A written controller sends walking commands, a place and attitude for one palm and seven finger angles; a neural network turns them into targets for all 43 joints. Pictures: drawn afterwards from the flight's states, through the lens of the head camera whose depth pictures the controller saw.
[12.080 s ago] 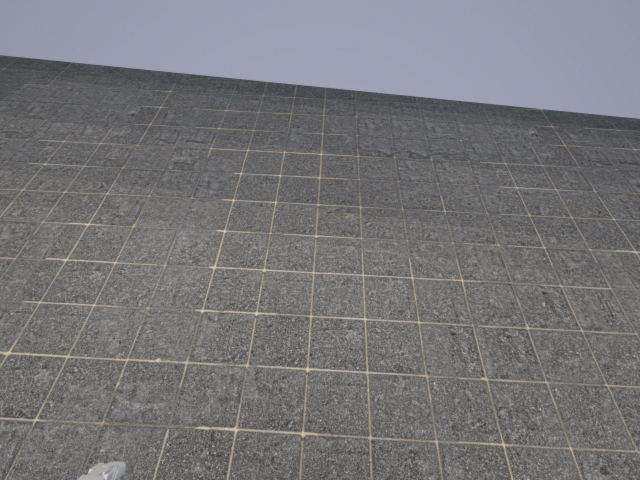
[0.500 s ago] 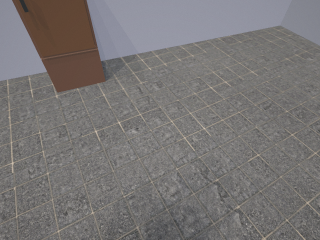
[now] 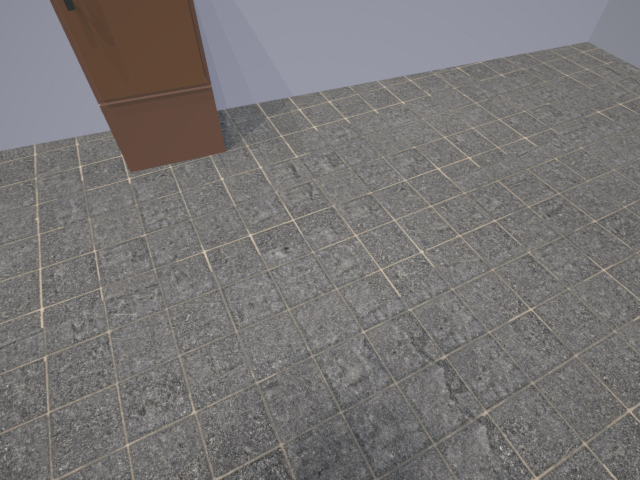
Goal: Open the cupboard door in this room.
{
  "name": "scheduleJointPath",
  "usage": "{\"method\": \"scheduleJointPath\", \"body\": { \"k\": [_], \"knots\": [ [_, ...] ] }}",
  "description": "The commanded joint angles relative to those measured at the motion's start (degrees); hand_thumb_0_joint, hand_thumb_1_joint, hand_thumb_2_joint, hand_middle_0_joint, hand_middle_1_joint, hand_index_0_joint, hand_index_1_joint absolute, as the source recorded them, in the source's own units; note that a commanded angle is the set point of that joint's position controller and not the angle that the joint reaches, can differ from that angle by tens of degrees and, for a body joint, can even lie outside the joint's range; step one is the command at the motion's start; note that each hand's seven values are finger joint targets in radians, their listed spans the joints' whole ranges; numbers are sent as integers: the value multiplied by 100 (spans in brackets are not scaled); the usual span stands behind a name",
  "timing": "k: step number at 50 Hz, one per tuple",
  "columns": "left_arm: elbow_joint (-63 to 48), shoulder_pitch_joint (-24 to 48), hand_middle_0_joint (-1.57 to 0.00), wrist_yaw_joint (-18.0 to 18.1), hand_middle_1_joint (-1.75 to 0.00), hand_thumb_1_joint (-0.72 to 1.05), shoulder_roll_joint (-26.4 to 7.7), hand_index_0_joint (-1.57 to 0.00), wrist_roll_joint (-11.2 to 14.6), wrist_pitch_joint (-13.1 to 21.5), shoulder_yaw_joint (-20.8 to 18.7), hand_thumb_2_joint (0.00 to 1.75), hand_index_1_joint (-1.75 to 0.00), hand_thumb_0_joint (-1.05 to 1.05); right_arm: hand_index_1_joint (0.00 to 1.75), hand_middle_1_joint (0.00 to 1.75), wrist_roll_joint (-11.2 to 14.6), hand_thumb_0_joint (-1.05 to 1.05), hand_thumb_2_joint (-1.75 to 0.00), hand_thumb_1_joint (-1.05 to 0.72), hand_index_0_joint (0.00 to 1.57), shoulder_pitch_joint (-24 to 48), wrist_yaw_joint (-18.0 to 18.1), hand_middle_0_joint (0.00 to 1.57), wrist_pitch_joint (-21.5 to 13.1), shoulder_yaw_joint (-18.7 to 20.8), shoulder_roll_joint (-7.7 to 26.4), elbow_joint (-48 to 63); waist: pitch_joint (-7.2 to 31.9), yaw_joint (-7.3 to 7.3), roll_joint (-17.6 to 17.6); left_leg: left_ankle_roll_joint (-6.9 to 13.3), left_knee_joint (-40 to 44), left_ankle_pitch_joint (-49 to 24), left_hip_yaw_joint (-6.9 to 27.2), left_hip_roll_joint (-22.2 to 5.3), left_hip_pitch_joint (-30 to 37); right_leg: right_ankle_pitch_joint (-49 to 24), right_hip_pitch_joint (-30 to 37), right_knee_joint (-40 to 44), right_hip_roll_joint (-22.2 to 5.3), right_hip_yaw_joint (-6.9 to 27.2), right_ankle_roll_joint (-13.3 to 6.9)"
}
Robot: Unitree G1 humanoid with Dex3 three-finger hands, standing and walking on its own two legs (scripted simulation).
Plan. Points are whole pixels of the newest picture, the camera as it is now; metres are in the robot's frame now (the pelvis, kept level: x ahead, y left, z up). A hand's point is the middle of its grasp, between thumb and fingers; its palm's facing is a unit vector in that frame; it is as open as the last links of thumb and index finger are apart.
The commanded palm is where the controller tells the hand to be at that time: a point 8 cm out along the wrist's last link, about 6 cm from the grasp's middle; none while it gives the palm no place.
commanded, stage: stand and wait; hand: left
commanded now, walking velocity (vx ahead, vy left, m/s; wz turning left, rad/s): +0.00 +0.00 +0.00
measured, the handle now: out of the picture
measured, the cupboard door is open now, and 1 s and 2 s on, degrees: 0 0 0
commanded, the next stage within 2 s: turn or walk to find it in 0.24 s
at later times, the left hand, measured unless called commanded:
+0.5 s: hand out of the picture +0.03 +0.19 -0.18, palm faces +0.10 -0.97 -0.21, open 7.4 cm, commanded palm none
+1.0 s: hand out of the picture +0.02 +0.16 -0.14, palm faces +0.30 -0.90 -0.30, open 7.4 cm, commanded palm none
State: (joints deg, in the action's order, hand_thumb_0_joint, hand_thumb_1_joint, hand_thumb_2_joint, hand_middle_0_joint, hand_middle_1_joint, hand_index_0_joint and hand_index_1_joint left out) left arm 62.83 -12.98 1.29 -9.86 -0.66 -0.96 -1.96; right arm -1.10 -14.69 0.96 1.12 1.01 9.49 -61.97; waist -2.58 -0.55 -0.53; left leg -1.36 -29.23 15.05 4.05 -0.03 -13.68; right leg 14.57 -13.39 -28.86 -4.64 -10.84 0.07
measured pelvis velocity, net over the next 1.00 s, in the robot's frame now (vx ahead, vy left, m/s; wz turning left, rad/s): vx -0.01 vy -0.06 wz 0.33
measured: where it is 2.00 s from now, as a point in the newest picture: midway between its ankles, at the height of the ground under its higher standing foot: outside the picture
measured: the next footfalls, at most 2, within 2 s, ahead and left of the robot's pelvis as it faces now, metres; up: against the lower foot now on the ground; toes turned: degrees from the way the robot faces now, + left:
right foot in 0.84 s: +0.03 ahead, -0.14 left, +0.00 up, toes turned +14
left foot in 1.30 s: -0.08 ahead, +0.08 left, +0.00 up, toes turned +27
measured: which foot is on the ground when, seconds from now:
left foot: down 0.00-0.84, up 0.86-1.00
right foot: down 0.00-0.56, up 0.58-0.82, down 0.84-1.00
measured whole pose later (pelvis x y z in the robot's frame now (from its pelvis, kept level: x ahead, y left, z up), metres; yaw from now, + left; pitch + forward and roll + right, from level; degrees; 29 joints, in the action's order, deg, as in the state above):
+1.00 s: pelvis -0.01 -0.06 +0.00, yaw +19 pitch -1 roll +3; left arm 53.0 -9.7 1.1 -10.4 -1.0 -0.6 -1.9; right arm -1.7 -13.4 -0.2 4.1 5.5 15.8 -55.6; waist -2.9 2.5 -2.7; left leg -2.5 -62.5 22.6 3.9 1.7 -29.2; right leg 18.4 -10.9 -29.7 -2.4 -4.2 -2.2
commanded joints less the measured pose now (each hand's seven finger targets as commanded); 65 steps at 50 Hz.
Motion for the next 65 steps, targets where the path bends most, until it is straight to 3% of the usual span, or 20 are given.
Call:
{"method": "scheduleJointPath", "body": {
  "k": [1,6,9,24,26,28,29,32,36,40,41,42,43,44,46,49,58,61,63,65],
  "knots": [
    [-281,-156,-20,65,-30,90,-778,-20,-8,75,-144,90,-30,0,30,30,4,0,-90,-90,20,-364,25,20,-88,123,544,259,189,16,427,162,21,-746,-69,-359,-417,119,337,755,-882,795,-227],
    [-224,-138,-20,49,-30,90,-656,-20,11,78,-104,90,-30,0,30,30,18,0,-90,-90,20,-295,32,20,-164,93,656,189,117,-40,-323,275,668,-1089,516,-593,-548,-54,523,319,-363,516,-8],
    [-109,-280,-20,45,-30,90,-652,-20,13,113,-67,90,-30,0,30,30,35,0,-90,-90,20,-127,59,20,-209,87,736,175,133,-111,-355,308,795,-1147,545,-609,-508,-337,736,435,-335,568,14],
    [-710,266,-20,65,-30,90,-1071,-20,-61,-3,-307,90,-30,0,30,30,-26,0,-90,-90,20,-268,-22,20,25,258,669,559,56,62,553,124,-937,57,-342,-487,-723,570,-150,726,-1534,662,-484],
    [-828,478,-20,48,-30,90,-986,-20,-61,-51,-298,90,-30,0,30,30,-44,0,-90,-90,20,-346,-52,20,10,281,794,650,-66,170,-251,306,-203,-278,334,-703,-749,963,-527,8,-1011,259,-177],
    [-1037,615,-20,26,-30,90,-693,-20,-5,-76,-251,90,-30,0,30,30,-76,0,-90,-90,20,-424,-8,20,-71,357,1240,760,-203,254,-1639,889,1389,-660,2633,-1416,-1027,1205,-713,-1858,196,142,218],
    [-1113,641,-20,32,-30,90,-681,-20,-22,-74,-239,90,-30,0,30,30,-61,0,-90,-90,20,-478,48,20,-102,380,1327,755,-28,282,-1714,1205,1483,-1238,2956,-1559,-595,1745,-1084,-2590,228,641,169],
    [-1194,703,-20,1,-30,90,-653,-20,-1,11,-194,90,-30,0,30,30,-65,0,-90,-90,20,-415,99,20,-124,415,1333,777,607,220,-1020,1383,875,-2425,2622,-1396,499,1666,-1599,-2954,283,1136,212],
    [-1299,714,-20,-4,-30,90,-598,-20,65,41,-139,90,-30,0,30,30,-71,0,-90,-90,20,-450,89,20,-59,462,1386,831,897,256,-848,1255,596,-3133,2343,-1133,929,1509,-1277,-1894,477,1152,280],
    [-1175,1,-20,34,-30,90,-800,-20,88,81,-188,90,-30,0,30,30,-21,0,-90,-90,20,-172,7,20,24,510,1330,984,965,-52,-788,654,279,-2101,1951,-523,-13,-74,533,643,566,934,290],
    [-1127,-132,-20,66,-30,90,-1122,-20,40,120,-253,90,-30,0,30,30,32,0,-90,-90,20,-161,-34,20,20,503,1109,1022,917,-99,-223,356,-26,-1110,1603,-250,-974,-337,1482,996,15,1377,174],
    [-1180,-161,-20,109,-30,90,-1570,-20,-42,150,-358,90,-30,0,30,30,40,0,-90,-90,20,-147,-66,20,-3,443,819,1162,733,-156,1121,11,-1061,396,540,335,-2092,-220,1883,1230,-1406,2771,-282],
    [-1295,-23,-20,93,-30,90,-1654,-20,-46,122,-362,90,-30,0,30,30,-34,0,-90,-90,20,125,-41,20,54,492,896,1248,310,-186,1361,-64,-2182,1639,253,358,-2153,-481,859,1402,-2181,3241,-780],
    [-1342,146,-20,101,-30,90,-1500,-20,-34,135,-359,90,-30,0,30,30,-71,0,-90,-90,20,228,-51,20,138,499,981,1189,-67,-123,1380,-14,-2954,1605,373,112,-2001,-365,58,1515,-2084,3175,-915],
    [-1406,617,-20,82,-30,90,-1162,-20,-27,123,-264,90,-30,0,30,30,-53,0,-90,-90,20,13,-122,20,198,501,877,970,-387,249,653,-31,-3716,1079,203,-2,-1848,-731,-365,1305,-1507,2215,-776],
    [-1375,351,-20,53,-30,90,-1021,-20,-33,200,-200,90,-30,0,30,30,-26,0,-90,-90,20,-84,-154,20,210,451,842,867,-131,208,1026,-192,-3977,570,-99,-20,-1829,-2161,236,948,-1104,1333,-639],
    [-820,-872,-20,92,-30,90,-1230,-20,-113,200,-182,90,-30,0,30,30,55,0,-90,-90,20,914,-88,20,114,204,725,900,397,-277,1082,-192,-1885,1151,-498,-53,-1177,-4144,1359,473,-1262,1422,-904],
    [-601,-825,-20,88,-30,90,-1261,-20,-107,187,-154,90,-30,0,30,30,98,0,-90,-90,20,837,-50,20,37,146,688,769,491,-197,1216,-101,-658,835,-670,-29,-452,-3971,1205,345,-1199,1421,-832],
    [-489,-623,-20,94,-30,90,-1163,-20,-38,163,-111,90,-30,0,30,30,90,0,-90,-90,20,483,-29,20,-48,126,714,543,556,42,1085,-23,715,-414,-718,-99,599,-3158,677,95,-954,1203,-467],
    [-460,-900,-20,69,-30,90,-703,-20,3,122,3,90,-30,0,30,30,40,0,-90,-90,20,372,1,20,-163,222,1300,460,928,1,-575,500,590,-2944,467,-1474,1967,-597,-559,-550,-306,713,56]
  ]
}}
